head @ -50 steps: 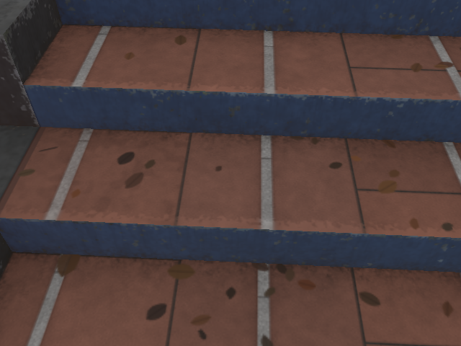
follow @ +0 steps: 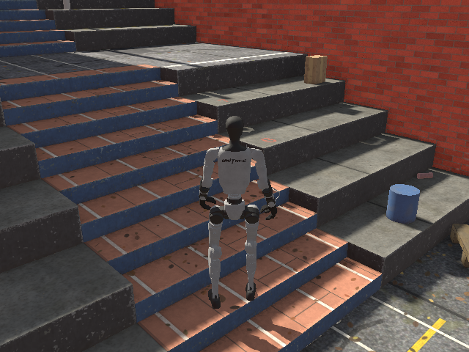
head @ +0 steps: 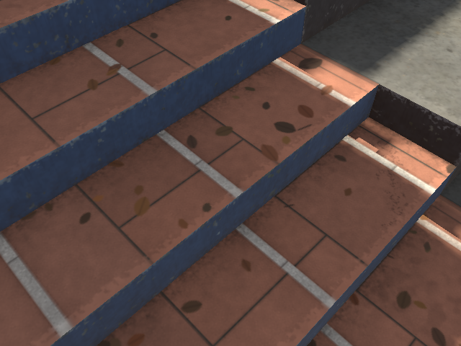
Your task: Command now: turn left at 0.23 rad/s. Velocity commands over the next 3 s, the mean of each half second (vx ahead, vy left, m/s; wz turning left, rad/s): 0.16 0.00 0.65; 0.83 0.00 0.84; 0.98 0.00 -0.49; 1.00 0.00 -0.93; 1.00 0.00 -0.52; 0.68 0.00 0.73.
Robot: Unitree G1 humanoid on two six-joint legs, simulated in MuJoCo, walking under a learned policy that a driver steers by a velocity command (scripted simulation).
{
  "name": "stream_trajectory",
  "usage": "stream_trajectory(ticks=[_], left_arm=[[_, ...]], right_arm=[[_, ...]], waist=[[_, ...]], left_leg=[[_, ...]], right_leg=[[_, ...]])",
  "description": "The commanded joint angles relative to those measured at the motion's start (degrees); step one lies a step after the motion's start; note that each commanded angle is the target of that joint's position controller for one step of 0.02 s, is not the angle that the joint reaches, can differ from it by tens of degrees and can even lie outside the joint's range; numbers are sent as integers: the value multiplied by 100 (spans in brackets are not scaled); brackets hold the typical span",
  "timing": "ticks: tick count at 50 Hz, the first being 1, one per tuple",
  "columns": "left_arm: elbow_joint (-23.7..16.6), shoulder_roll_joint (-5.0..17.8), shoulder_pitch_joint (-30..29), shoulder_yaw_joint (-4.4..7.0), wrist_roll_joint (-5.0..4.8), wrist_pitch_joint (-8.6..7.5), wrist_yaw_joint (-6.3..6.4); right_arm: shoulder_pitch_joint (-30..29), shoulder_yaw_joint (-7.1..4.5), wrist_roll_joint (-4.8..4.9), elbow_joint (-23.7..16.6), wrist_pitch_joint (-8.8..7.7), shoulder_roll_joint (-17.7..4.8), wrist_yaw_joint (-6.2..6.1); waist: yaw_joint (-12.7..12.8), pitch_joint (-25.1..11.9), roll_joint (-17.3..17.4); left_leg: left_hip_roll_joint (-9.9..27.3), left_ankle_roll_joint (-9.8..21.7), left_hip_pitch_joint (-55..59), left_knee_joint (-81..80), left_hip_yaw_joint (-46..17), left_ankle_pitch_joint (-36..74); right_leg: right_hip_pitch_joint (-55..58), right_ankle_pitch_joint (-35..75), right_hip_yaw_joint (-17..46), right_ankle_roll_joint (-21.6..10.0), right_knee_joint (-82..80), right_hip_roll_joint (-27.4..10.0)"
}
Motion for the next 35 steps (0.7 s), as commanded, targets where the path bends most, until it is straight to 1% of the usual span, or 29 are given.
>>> stream_trajectory(ticks=[1, 2, 3, 4, 5, 6, 7, 8, 9, 10, 11, 13, 14, 15, 17, 18, 19, 20, 21, 22, 24, 25, 26, 27, 28, 31, 32, 33, 35], left_arm=[[-399, 1247, -209, 491, -14, -47, 108], [-509, 1436, -68, 625, 15, -13, 240], [-448, 1539, 306, 724, -20, -24, 386], [-395, 1641, 619, 807, 48, -46, 534], [-349, 1519, 1066, 824, 107, -177, 682], [-266, 1328, 1083, 754, 166, -304, 766], [-348, 1127, 607, 677, 216, -382, 769], [-489, 889, -29, 603, 186, -396, 788], [-639, 820, -649, 559, 160, -368, 838], [-774, 942, -1053, 577, 184, -319, 895], [-825, 1122, -1025, 630, 213, -274, 962], [-834, 1511, -491, 744, 346, -131, 1072], [-814, 1701, -374, 794, 432, -47, 1079], [-739, 1701, -84, 785, 511, 45, 978], [-478, 1265, 178, 625, 477, 141, 659], [-377, 958, 206, 526, 443, 132, 561], [-356, 568, 97, 395, 479, 97, 520], [-713, -6, -321, 197, 623, 23, 476], [-1109, -59, -880, 116, 353, -147, 336], [-951, 121, -1178, 158, 105, -177, 246], [-672, 724, -854, 331, 266, -235, 311], [-607, 596, -764, 243, 374, -280, 334], [-1133, 601, -1297, 256, 574, -265, 166], [-1256, 386, -1580, 149, 540, -240, 87], [-1390, 135, -1738, 50, 456, -187, 90], [-1974, -47, -2330, -143, 336, -36, 186], [-2232, -70, -2579, -232, 376, 11, 227], [-2410, -22, -2689, -249, 318, 69, 252], [-2401, 93, -2377, -252, 160, 194, 209]], right_arm=[[-206, -74, 16, -549, -249, -446, -39], [-180, -141, 1, -625, -279, -638, -146], [-263, -180, -33, -743, -298, -690, -218], [-356, -209, -91, -810, -273, -742, -233], [-500, -276, -118, -870, -284, -824, -237], [-523, -270, -136, -770, -285, -704, -185], [-504, -268, -182, -755, -289, -605, -131], [-526, -257, -215, -795, -259, -484, -87], [-488, -210, -237, -827, -205, -252, 14], [-248, -187, -221, -800, -138, -136, 136], [-183, -194, -157, -747, -85, -73, 271], [-256, -140, 50, -742, 5, -29, 666], [-88, -120, 144, -734, 52, -6, 837], [216, -175, 142, -620, 75, -115, 866], [815, -409, -98, -457, -72, -423, 614], [1152, -586, -237, -352, -212, -661, 454], [1511, -684, -321, -222, -327, -767, 320], [2002, -767, -261, -143, -408, -1090, 109], [1963, -639, -297, -336, -550, -1102, 61], [1432, -540, -433, -273, -598, -817, 101], [1100, -229, -334, -139, -388, -345, 298], [1060, -79, -339, 44, -270, -176, 371], [889, -416, 152, -290, -186, -952, 60], [1062, -390, 98, -100, -188, -986, -115], [1392, -366, -14, 93, -207, -880, -188], [1661, -266, -91, 463, -315, -530, -246], [1672, -279, -20, 556, -285, -520, -245], [1655, -270, -39, 627, -260, -546, -288], [975, -266, 78, 305, -148, -489, -330]], waist=[[177, -461, -447], [286, -684, -742], [402, -475, -694], [636, -426, -1077], [924, -497, -1425], [823, -477, -1165], [520, -257, -789], [250, -227, -599], [-57, -247, -611], [-271, -281, -493], [-199, -292, -550], [299, -306, -647], [317, -301, -738], [385, -244, -688], [236, 39, -525], [101, 187, -328], [-71, 205, 161], [-295, -46, 1187], [-691, -95, 1633], [-685, 678, 1290], [-296, 368, 592], [-138, 433, 422], [-107, 524, -322], [-179, 646, -224], [-307, 613, 170], [-352, 986, 710], [-321, 990, 570], [-310, 1049, 522], [-112, 785, 234]], left_leg=[[-275, 36, -963, 112, -284, 609], [-321, 234, -1125, 271, -345, 594], [-389, 375, -1392, 734, -398, 311], [-522, 294, -1522, 1974, -651, -525], [-565, 66, -2147, 3902, -1072, -1644], [-402, 26, -2452, 5448, -1528, -1499], [-331, 42, -2494, 5747, -1705, -1173], [-401, 54, -2337, 5426, -1567, -973], [-415, 69, -1954, 4785, -1341, -752], [-395, 43, -1456, 3776, -1125, -639], [-356, -21, -1271, 2755, -924, -558], [-342, -6, -987, 1274, -714, -20], [-290, 86, -622, 768, -714, 639], [-356, 211, -283, 513, -676, 972], [-663, 769, 405, 185, -619, 1142], [-895, 1040, 652, -94, -582, 842], [-867, 1463, 959, -432, -1035, 761], [150, 2577, 1825, -935, -3389, 968], [805, 2915, 2258, -2071, -5790, -1595], [931, 2530, 1675, -2090, -5587, -1634], [585, 2371, 956, -1551, -4726, -341], [514, 2301, 543, -1388, -4447, -9], [424, 2200, 538, -1757, -4637, -445], [368, 2257, 512, -1846, -4692, -438], [361, 2415, 732, -1834, -4866, -302], [297, 2332, 698, -2177, -4731, 47], [66, 2182, 222, -2426, -4454, 151], [37, 2177, -86, -2864, -4324, 571], [-148, 2081, -1603, -3953, -3614, 2715]], right_leg=[[1069, 2785, 780, -804, -445, -1059], [1264, 1972, 1011, -1029, -731, -1267], [1237, 1551, 1298, -1358, -1141, -1576], [1191, 1777, 1918, -1879, -1537, -2155], [1475, 2284, 2234, -2329, -1727, -2664], [1291, 2418, 2030, -2312, -1724, -2783], [882, 2304, 1484, -2019, -1834, -2543], [670, 2242, 931, -1724, -1916, -2242], [469, 2249, 298, -1328, -1906, -1865], [418, 2378, -282, -982, -1880, -1587], [746, 2574, -593, -771, -1789, -1424], [1363, 3092, -670, -876, -1630, -1665], [1367, 3233, -648, -946, -1527, -1891], [1166, 2076, -500, -1034, -1700, -2195], [425, -1617, -409, -863, -1597, -2288], [41, -2360, -557, -792, -1077, -2057], [-438, -1906, -921, -623, 184, -1619], [-1930, -1597, -1167, -20, 2290, -638], [-3689, -1610, 293, 91, 3351, 81], [-4467, -1274, 858, -29, 4696, -4], [-4738, -578, 954, -259, 6349, 76], [-4850, -340, 909, -429, 6863, 70], [-4895, -292, 489, -33, 6520, -262], [-5269, -374, 401, 93, 6718, -196], [-5864, -788, 300, 108, 7675, -96], [-6963, -1677, 471, -42, 8152, -224], [-6456, -1915, 517, -111, 7353, -283], [-5979, -1894, 274, -94, 6789, -227], [-2667, -1121, -607, -193, 4276, -61]])
Next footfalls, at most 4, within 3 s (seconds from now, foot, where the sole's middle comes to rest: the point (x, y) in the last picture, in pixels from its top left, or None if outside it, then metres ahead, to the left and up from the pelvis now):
0.36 left None -0.04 0.13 -0.77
0.78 right None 0.39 0.15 -0.62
1.22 left None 0.45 0.60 -0.47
1.70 right None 0.83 0.70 -0.32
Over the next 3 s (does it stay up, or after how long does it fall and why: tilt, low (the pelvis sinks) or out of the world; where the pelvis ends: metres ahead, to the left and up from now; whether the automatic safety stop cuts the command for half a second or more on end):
stays up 1.76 0.80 0.73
